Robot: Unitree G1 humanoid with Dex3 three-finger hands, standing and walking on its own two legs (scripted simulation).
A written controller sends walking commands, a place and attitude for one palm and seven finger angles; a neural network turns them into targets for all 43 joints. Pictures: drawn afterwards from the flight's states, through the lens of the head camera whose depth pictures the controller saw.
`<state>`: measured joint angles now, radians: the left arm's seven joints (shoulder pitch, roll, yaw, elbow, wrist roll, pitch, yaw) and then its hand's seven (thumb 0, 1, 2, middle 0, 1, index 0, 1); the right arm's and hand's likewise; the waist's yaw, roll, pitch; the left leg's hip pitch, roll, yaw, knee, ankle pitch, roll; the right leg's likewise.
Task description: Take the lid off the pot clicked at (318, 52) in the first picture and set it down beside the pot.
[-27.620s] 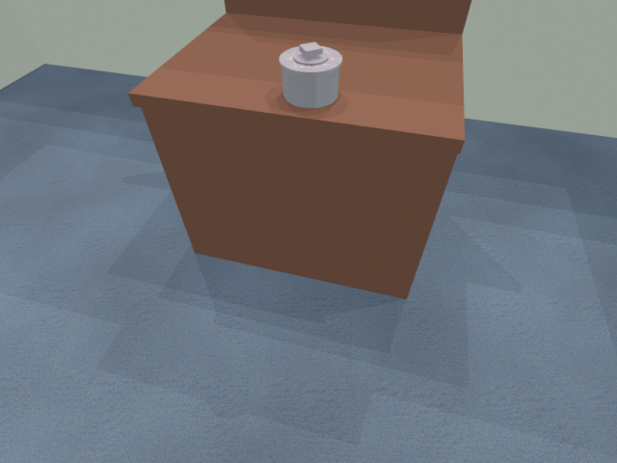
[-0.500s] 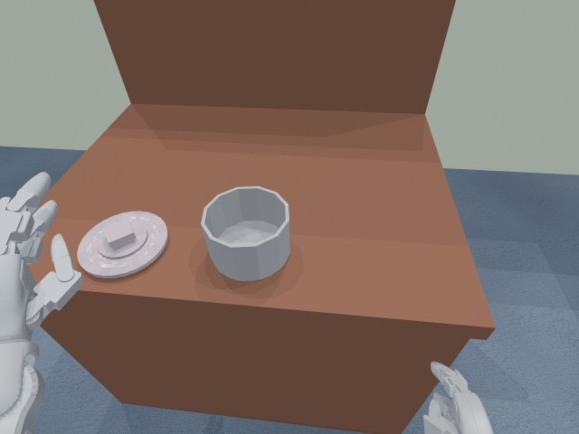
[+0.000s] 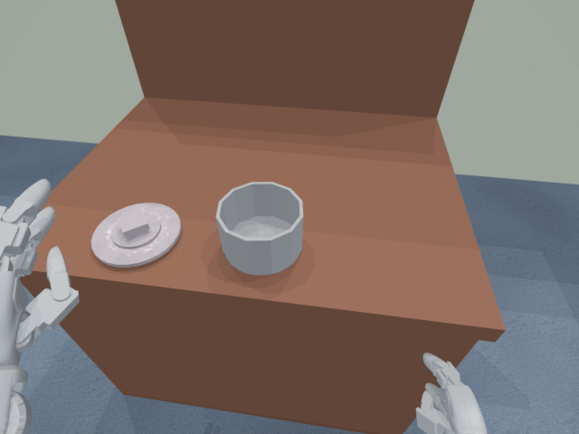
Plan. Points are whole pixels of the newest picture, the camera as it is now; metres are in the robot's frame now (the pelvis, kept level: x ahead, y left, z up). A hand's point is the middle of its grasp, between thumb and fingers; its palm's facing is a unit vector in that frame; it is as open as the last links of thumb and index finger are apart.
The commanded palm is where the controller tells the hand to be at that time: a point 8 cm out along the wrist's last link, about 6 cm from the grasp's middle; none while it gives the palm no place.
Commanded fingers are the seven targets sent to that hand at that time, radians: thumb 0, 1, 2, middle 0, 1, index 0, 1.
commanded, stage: step back with the hand held close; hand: left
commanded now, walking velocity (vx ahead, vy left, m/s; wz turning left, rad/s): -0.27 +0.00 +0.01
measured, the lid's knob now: (133, 223) +0.44 +0.36 +0.01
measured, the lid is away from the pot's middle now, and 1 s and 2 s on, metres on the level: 0.24 0.24 0.24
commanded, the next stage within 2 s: stop stepping back and stand still in 1.34 s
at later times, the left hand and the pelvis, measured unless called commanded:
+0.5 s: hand (52, 322) +0.16 +0.25 +0.18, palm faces +0.34 -0.82 -0.46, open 7.4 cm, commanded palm +0.09 +0.30 +0.19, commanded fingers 0.00 0.90 0.90 -0.20 -0.30 -0.20 -0.30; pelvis -0.04 +0.02 -0.02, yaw -1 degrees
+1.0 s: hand (15, 392) +0.10 +0.25 +0.18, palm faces +0.28 -0.84 -0.46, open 7.4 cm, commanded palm +0.03 +0.30 +0.19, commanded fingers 0.00 0.90 0.90 -0.20 -0.30 -0.20 -0.30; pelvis -0.11 +0.03 -0.02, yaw -2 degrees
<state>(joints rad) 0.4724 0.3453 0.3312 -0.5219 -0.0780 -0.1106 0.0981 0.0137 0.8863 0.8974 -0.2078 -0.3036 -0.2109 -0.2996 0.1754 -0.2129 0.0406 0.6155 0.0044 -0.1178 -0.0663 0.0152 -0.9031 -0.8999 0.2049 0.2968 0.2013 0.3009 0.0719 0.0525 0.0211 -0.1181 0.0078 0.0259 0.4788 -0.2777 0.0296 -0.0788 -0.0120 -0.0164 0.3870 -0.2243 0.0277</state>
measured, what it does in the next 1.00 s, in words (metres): walks backwards: right foot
